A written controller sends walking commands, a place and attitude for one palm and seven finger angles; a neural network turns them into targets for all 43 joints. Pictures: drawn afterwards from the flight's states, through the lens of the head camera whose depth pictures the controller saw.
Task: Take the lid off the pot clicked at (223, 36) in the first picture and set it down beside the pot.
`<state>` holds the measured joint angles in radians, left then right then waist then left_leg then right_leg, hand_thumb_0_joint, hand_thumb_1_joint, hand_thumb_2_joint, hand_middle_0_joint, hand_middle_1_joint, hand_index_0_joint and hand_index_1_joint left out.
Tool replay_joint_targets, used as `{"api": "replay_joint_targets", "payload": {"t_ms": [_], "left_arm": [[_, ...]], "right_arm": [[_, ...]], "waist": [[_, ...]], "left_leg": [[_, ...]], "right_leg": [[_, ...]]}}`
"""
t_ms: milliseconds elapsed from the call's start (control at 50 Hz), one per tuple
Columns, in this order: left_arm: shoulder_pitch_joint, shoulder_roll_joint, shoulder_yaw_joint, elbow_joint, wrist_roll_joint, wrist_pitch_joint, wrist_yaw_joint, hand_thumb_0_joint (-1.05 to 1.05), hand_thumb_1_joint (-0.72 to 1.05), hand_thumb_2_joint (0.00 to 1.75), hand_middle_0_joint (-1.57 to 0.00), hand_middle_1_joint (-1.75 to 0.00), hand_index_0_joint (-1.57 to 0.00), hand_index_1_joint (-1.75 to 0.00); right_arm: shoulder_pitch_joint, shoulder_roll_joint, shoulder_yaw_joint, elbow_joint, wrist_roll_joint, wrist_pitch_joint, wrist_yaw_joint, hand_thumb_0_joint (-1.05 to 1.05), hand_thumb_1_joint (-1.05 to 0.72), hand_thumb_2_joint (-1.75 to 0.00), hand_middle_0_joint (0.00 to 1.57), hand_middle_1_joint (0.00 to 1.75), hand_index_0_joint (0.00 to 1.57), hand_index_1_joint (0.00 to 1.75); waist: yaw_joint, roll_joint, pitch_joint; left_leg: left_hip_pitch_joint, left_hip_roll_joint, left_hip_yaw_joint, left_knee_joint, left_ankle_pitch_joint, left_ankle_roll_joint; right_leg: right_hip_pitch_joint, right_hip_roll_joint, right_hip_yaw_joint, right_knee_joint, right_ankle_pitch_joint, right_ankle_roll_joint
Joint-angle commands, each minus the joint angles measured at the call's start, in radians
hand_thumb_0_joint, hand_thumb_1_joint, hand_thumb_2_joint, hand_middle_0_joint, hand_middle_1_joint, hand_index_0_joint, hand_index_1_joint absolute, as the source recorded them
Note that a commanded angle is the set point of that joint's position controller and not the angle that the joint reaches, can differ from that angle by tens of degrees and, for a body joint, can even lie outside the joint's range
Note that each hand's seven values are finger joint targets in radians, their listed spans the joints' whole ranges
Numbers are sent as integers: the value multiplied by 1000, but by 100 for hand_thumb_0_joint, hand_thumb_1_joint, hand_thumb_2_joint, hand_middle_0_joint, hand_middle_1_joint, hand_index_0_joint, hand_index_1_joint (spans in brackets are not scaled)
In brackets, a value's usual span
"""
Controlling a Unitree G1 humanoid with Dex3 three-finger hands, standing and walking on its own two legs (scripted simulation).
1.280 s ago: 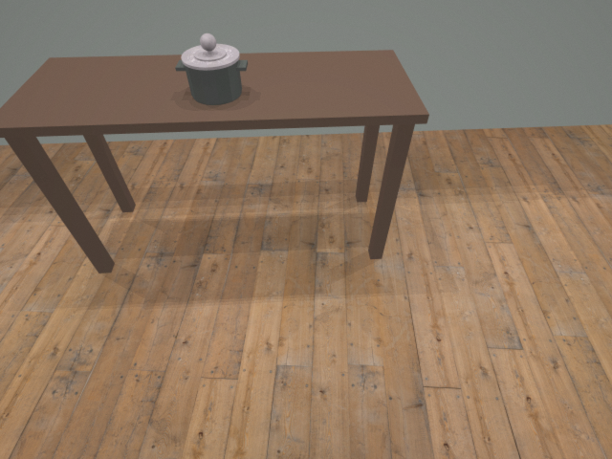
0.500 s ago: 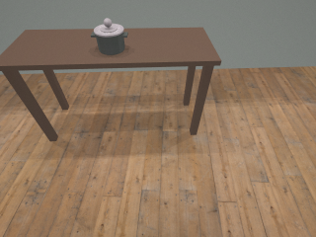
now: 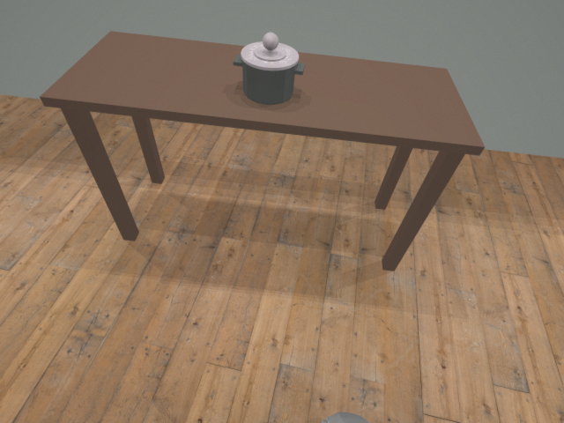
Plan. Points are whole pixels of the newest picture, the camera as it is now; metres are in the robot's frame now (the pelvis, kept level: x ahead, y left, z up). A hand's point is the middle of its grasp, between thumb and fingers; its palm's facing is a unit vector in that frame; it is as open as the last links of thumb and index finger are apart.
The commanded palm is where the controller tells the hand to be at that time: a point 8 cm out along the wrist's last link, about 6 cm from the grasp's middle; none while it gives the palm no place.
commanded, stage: walk to a spot facing it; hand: left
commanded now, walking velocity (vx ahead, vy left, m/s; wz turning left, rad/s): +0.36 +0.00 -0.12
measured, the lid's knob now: (270, 41) +1.02 +0.08 +0.07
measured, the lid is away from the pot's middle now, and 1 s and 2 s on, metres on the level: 0.00 0.00 0.00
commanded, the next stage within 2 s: take the last steps up to it in 0.20 s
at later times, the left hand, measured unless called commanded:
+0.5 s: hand (210, 333) +0.31 +0.14 -0.18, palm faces +0.03 -0.98 -0.22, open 7.3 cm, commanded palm none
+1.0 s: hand (200, 286) +0.41 +0.18 -0.19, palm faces +0.03 -0.99 -0.15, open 7.4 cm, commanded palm none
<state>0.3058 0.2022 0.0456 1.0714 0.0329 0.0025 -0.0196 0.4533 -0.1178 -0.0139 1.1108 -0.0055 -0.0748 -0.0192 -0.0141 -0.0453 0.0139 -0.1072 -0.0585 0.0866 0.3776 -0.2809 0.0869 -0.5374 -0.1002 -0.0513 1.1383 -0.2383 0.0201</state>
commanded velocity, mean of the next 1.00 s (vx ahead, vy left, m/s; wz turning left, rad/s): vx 0.26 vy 0.00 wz -0.06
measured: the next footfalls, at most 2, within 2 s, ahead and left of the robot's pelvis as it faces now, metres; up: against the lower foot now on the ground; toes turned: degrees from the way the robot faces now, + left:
right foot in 0.34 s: +0.32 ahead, -0.10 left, +0.00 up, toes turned -8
left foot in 0.86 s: +0.49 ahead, +0.10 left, +0.00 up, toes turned +5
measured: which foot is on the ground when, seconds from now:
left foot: down 0.00-0.34, up 0.36-0.84, down 0.86-1.00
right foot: up 0.00-0.32, down 0.34-0.86, up 0.88-1.00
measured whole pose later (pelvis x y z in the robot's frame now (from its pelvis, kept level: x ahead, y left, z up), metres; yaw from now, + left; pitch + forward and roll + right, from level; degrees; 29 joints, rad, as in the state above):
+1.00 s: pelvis +0.44 +0.01 -0.01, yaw -3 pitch +0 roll +1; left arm 0.36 0.16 0.06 1.10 0.02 -0.02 0.00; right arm 0.19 -0.13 -0.04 1.01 -0.01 -0.09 -0.03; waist 0.02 -0.06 0.06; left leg -0.24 0.00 0.17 0.50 -0.27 0.06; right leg -0.43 -0.05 -0.04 1.17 -0.40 -0.03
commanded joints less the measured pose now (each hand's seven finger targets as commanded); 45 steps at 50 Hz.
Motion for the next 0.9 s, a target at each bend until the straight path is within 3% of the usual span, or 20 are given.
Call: {"api": "replay_joint_targets", "payload": {"t_ms": [0, 100, 180, 240, 280, 300, 320, 340, 360, 400, 440, 480, 560, 700, 760, 800, 820, 840, 860, 880], "left_arm": [[-35, 37, 11, -74, -6, -25, 1, 0, 90, 90, -20, -30, -20, -30], [-169, 12, 13, -125, -13, -25, -2, 0, 90, 90, -20, -30, -20, -30], [-248, -6, 8, -150, -18, -36, -3, 0, 90, 90, -20, -30, -20, -30], [-129, 11, 17, -124, -14, -45, 8, 0, 90, 90, -20, -30, -20, -30], [87, 43, 31, -58, -4, -57, 18, 0, 90, 90, -20, -30, -20, -30], [234, 100, 48, -22, 4, -68, 27, 0, 90, 90, -20, -30, -20, -30], [305, 192, 72, -9, 1, -77, 37, 0, 90, 90, -20, -30, -20, -30], [271, 211, 73, -15, -23, -72, 40, 0, 90, 90, -20, -30, -20, -30], [167, 165, 65, -36, -25, -68, 42, 0, 90, 90, -20, -30, -20, -30], [38, 79, 38, -69, -19, -75, 50, 0, 90, 90, -20, -30, -20, -30], [15, 45, 20, -68, -13, -88, 49, 0, 90, 90, -20, -30, -20, -30], [31, 48, 17, -60, -11, -90, 44, 0, 90, 90, -20, -30, -20, -30], [74, 62, 19, -42, -15, -92, 33, 0, 90, 90, -20, -30, -20, -30], [171, 90, 24, -8, -10, -87, 33, 0, 90, 90, -20, -30, -20, -30], [157, 98, 28, -1, -10, -82, 37, 0, 90, 90, -20, -30, -20, -30], [139, 88, 27, -3, -14, -76, 35, 0, 90, 90, -20, -30, -20, -30], [136, 57, 22, -15, -22, -77, 32, 0, 90, 90, -20, -30, -20, -30], [154, 6, 10, -34, -31, -81, 25, 0, 90, 90, -20, -30, -20, -30], [116, 37, 16, -53, -20, -82, 32, 0, 90, 90, -20, -30, -20, -30], [69, 44, 22, -52, -17, -76, 33, 0, 90, 90, -20, -30, -20, -30]], "right_arm": [[99, -136, -25, -4, 10, -33, -18, 0, -90, -90, 20, 30, 20, 30], [136, -107, -21, 21, 3, -32, -27, 0, -90, -90, 20, 30, 20, 30], [154, -114, -23, 42, -8, -26, -33, 0, -90, -90, 20, 30, 20, 30], [114, -156, -38, 40, -7, -20, -35, 0, -90, -90, 20, 30, 20, 30], [67, -180, -44, 27, -4, -13, -34, 0, -90, -90, 20, 30, 20, 30], [56, -168, -45, 11, 9, -10, -26, 0, -90, -90, 20, 30, 20, 30], [123, -96, -35, -9, 22, -19, -18, 0, -90, -90, 20, 30, 20, 30], [85, -111, -38, -16, 18, -16, -19, 0, -90, -90, 20, 30, 20, 30], [16, -104, -40, -28, 13, -9, -12, 0, -90, -90, 20, 30, 20, 30], [-71, -78, -37, -57, -10, 13, -1, 0, -90, -90, 20, 30, 20, 30], [-54, -46, -27, -51, -19, 36, 5, 0, -90, -90, 20, 30, 20, 30], [-49, -41, -28, -57, -18, 51, 9, 0, -90, -90, 20, 30, 20, 30], [-153, -55, -32, -97, -17, 54, 25, 0, -90, -90, 20, 30, 20, 30], [-356, -68, -31, -163, -14, 26, 41, 0, -90, -90, 20, 30, 20, 30], [-328, -83, -35, -156, -13, 15, 37, 0, -90, -90, 20, 30, 20, 30], [-151, -116, -46, -100, -19, 7, 23, 0, -90, -90, 20, 30, 20, 30], [-23, -189, -62, -70, -29, 0, 12, 0, -90, -90, 20, 30, 20, 30], [59, -286, -82, -54, -36, 0, 5, 0, -90, -90, 20, 30, 20, 30], [63, -272, -73, -57, -22, 14, -1, 0, -90, -90, 20, 30, 20, 30], [1, -223, -62, -65, -19, 13, -5, 0, -90, -90, 20, 30, 20, 30]], "waist": [[8, 109, 81], [-20, 119, 148], [-47, 144, 155], [13, 143, 85], [109, 122, -15], [169, 44, -100], [150, -184, -225], [127, -100, -229], [102, -58, -117], [36, 57, 45], [-9, 65, 57], [-24, -1, 37], [-4, -47, 23], [66, -47, 60], [40, -48, 51], [-37, -34, 0], [-88, 93, -79], [-86, 319, -123], [-86, 238, -113], [-69, 172, -51]], "left_leg": [[129, 272, -194, -211, 410, 53], [154, 266, -131, -220, 508, 46], [193, 265, -75, -163, 731, 35], [217, 297, -48, -4, 1048, 35], [146, 263, -24, 269, 1067, -2], [-47, 208, -12, 544, 814, -25], [-348, 13, 6, 938, -65, -67], [-388, 30, -108, 1103, -270, -45], [-421, 96, -135, 1103, -190, -36], [-427, 166, -135, 1033, -99, -50], [-371, 181, -115, 926, -56, -67], [-361, 190, -76, 806, -33, -89], [-399, 186, -34, 607, 67, -104], [-420, 155, 8, 361, 65, -96], [-314, 122, 23, 234, 27, -71], [-52, 85, 41, 125, 104, -47], [159, 202, -113, 74, 186, 5], [318, 469, -452, -16, 343, 126], [286, 514, -492, -63, 379, 183], [177, 471, -410, -90, 336, 171]], "right_leg": [[-215, -18, 7, -16, 79, 13], [-250, -2, -40, -193, 142, 4], [-131, 49, -84, -420, 118, -40], [51, 115, -106, -473, 68, -95], [321, 151, -113, -558, 106, -119], [575, 45, 25, -602, 231, -175], [808, -284, 535, -676, 483, -325], [730, -357, 627, -781, 435, -383], [596, -316, 547, -838, 237, -358], [305, -250, 387, -872, 182, -298], [194, -186, 236, -902, 264, -238], [186, -150, 149, -911, 304, -217], [267, -99, 114, -929, 294, -211], [434, -147, 127, -894, 353, -200], [472, -143, 112, -820, 431, -185], [376, -78, 38, -605, 472, -147], [238, -12, -2, -381, 328, -107], [-18, 107, -80, -81, -239, -59], [-76, 90, 9, 74, -345, -73], [-94, 43, 41, 127, -276, -70]]}}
